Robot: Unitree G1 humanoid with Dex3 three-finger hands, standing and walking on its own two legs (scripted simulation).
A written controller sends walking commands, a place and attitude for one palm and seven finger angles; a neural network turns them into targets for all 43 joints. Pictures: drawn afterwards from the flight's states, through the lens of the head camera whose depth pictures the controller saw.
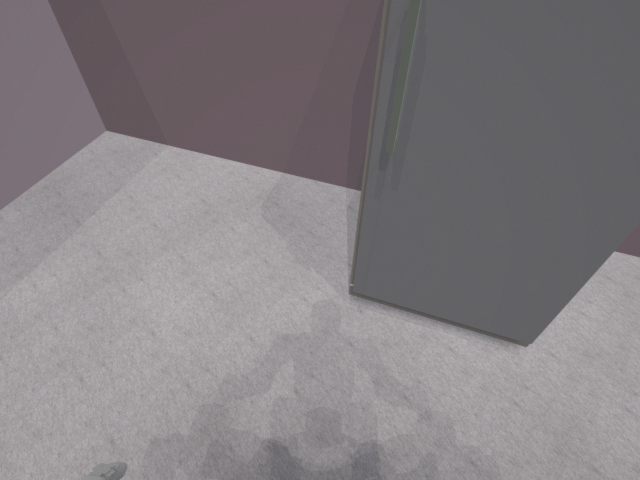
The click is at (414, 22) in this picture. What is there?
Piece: fridge door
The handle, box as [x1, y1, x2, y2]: [385, 0, 421, 153]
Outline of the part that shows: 421,0 410,0 385,150 386,152 392,153 394,147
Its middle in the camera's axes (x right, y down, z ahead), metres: +0.16 -0.32 +0.76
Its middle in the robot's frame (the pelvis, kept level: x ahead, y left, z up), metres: +0.81 -0.12 +0.14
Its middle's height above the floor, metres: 0.91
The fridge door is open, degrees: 0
